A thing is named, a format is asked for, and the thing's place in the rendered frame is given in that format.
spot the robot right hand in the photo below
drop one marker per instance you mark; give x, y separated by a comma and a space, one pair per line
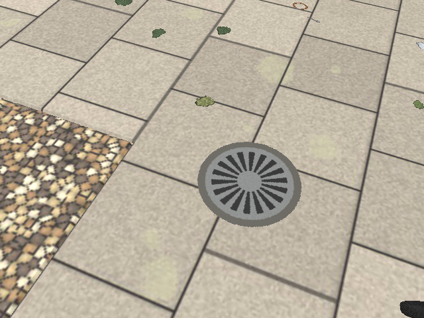
413, 309

